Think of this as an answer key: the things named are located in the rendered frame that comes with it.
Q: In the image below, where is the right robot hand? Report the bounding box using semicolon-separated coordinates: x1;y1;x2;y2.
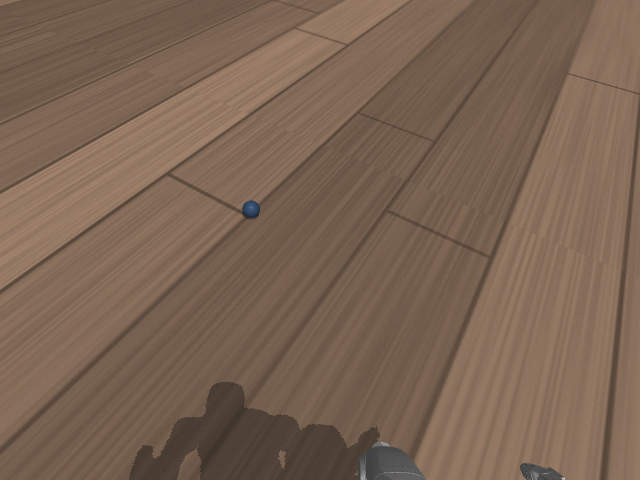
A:
520;463;565;480

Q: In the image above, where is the ball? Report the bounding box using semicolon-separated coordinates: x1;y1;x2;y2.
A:
243;201;260;218

